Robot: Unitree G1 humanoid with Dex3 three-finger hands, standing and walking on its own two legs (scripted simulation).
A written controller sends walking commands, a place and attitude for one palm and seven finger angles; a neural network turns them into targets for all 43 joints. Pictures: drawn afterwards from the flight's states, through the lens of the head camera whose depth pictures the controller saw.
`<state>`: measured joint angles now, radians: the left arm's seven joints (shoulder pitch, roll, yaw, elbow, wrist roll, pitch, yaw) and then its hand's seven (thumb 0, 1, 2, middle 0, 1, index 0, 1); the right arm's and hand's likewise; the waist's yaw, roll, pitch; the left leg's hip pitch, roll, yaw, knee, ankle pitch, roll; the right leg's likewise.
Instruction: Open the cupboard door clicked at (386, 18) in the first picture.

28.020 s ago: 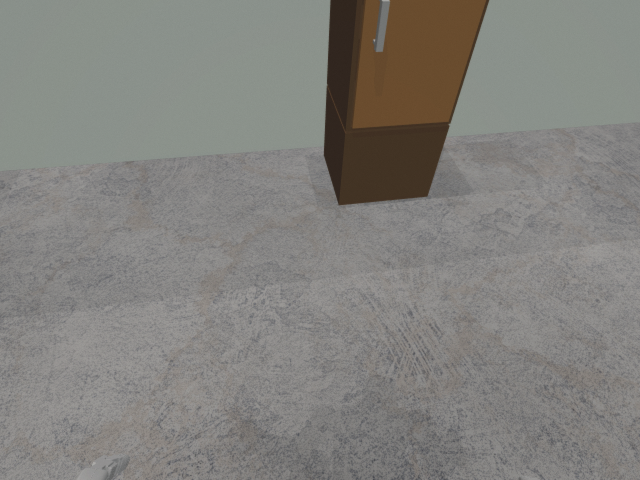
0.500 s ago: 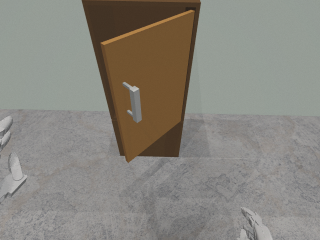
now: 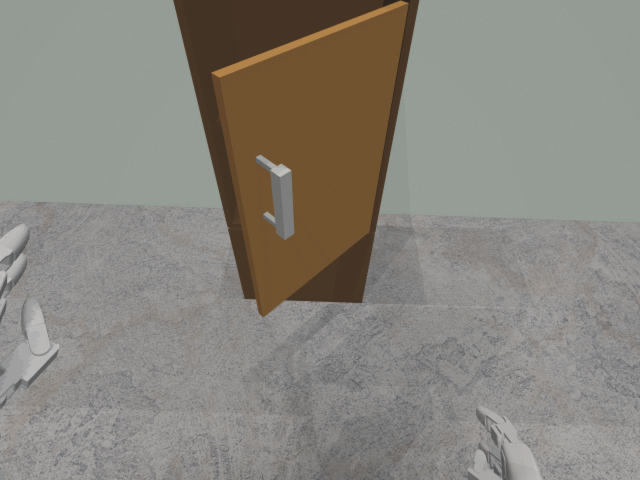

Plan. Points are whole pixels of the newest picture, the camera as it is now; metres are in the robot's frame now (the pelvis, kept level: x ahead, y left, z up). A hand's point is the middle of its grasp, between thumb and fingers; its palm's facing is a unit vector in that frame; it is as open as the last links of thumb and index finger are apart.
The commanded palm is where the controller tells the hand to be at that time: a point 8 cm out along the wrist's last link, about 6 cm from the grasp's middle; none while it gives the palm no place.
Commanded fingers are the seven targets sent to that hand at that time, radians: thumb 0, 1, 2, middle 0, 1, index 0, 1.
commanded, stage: let the arm hang, fingers relaxed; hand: left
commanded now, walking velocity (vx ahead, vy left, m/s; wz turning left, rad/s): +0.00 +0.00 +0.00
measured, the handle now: (274, 198) +0.53 +0.12 +0.03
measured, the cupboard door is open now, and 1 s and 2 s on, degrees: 47 47 47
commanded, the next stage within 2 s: look to check the result in 1.12 s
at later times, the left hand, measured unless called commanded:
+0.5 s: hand out of the picture +0.01 +0.17 -0.18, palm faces +0.04 -0.97 -0.22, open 7.2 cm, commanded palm none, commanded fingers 0.00 0.90 0.90 -0.20 -0.30 -0.20 -0.30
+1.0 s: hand out of the picture +0.08 +0.18 -0.15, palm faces +0.05 -0.95 -0.30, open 7.4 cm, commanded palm none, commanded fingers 0.00 0.90 0.90 -0.20 -0.30 -0.20 -0.30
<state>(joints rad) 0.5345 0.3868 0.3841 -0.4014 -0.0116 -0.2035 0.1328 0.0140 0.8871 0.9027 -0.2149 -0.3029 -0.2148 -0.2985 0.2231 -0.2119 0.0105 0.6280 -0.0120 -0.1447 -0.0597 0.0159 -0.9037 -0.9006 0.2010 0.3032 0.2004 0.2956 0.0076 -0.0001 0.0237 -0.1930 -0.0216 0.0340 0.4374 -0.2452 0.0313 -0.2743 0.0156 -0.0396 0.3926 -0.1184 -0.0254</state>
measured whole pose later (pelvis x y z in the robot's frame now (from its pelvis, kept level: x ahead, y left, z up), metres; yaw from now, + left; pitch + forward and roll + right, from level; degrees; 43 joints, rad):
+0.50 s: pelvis -0.01 -0.03 +0.00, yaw +3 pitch -1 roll +0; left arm 0.23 0.24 0.00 1.04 0.02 0.03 -0.01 0.01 0.94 0.90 -0.21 -0.30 -0.21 -0.30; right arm 0.26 -0.26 0.00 1.04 -0.02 0.03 0.00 0.01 -0.91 -0.90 0.20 0.30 0.20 0.29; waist 0.01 -0.02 0.09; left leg -0.21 -0.01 -0.03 0.48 -0.25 -0.01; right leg -0.28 0.02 -0.11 0.44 -0.15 -0.08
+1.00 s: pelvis +0.01 -0.04 +0.00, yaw +3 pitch -2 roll +1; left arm 0.11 0.24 0.02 1.12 0.01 -0.01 0.01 0.00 0.90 0.90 -0.20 -0.30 -0.20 -0.30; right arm 0.22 -0.24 0.00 1.12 -0.02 0.01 -0.01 0.01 -0.91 -0.90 0.20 0.30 0.20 0.29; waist -0.01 0.04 0.04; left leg -0.11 0.00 -0.03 0.36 -0.22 -0.02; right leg -0.20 0.03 -0.10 0.37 -0.15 -0.08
